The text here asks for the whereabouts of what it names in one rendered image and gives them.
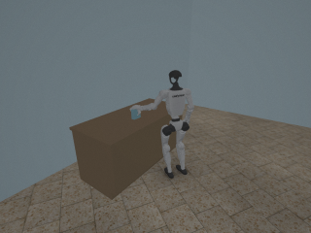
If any robot left hand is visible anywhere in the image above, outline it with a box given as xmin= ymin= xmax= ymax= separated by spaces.
xmin=129 ymin=105 xmax=141 ymax=116

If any right robot forearm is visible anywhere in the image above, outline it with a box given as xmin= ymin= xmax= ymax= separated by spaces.
xmin=186 ymin=109 xmax=194 ymax=119

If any table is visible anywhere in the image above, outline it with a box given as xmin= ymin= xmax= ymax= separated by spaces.
xmin=69 ymin=98 xmax=183 ymax=200

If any robot right hand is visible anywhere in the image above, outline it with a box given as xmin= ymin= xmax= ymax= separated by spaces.
xmin=183 ymin=117 xmax=190 ymax=124

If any robot right shin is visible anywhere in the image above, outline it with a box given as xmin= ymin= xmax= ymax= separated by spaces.
xmin=176 ymin=143 xmax=186 ymax=170

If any right robot thigh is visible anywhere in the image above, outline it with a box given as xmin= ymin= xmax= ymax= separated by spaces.
xmin=176 ymin=120 xmax=190 ymax=150

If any robot right upper arm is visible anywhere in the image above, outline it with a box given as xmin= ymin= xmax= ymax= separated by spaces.
xmin=184 ymin=88 xmax=194 ymax=111

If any left robot forearm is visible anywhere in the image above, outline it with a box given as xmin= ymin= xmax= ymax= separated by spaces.
xmin=138 ymin=103 xmax=153 ymax=112

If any sponge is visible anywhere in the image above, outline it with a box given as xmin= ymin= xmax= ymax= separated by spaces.
xmin=131 ymin=109 xmax=141 ymax=120

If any robot left upper arm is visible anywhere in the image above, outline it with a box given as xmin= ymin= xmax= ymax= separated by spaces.
xmin=151 ymin=89 xmax=169 ymax=110

